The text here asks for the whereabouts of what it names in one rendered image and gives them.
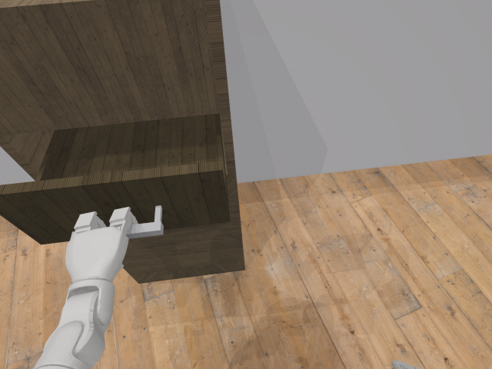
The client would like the robot left forearm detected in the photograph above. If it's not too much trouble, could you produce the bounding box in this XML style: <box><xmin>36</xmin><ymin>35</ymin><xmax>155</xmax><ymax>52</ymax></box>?
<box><xmin>33</xmin><ymin>278</ymin><xmax>115</xmax><ymax>369</ymax></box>

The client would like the robot left hand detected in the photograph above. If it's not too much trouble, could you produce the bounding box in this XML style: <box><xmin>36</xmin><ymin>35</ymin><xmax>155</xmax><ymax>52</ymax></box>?
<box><xmin>65</xmin><ymin>207</ymin><xmax>138</xmax><ymax>284</ymax></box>

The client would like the cabinet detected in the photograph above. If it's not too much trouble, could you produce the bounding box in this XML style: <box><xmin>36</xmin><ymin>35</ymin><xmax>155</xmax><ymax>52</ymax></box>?
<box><xmin>0</xmin><ymin>0</ymin><xmax>245</xmax><ymax>284</ymax></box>

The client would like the drawer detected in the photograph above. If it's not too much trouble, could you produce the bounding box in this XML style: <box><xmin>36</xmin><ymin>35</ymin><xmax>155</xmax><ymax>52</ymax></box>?
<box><xmin>0</xmin><ymin>113</ymin><xmax>231</xmax><ymax>244</ymax></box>

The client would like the handle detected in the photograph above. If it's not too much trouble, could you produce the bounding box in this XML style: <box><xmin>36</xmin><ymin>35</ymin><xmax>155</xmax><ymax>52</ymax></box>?
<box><xmin>70</xmin><ymin>205</ymin><xmax>164</xmax><ymax>240</ymax></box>

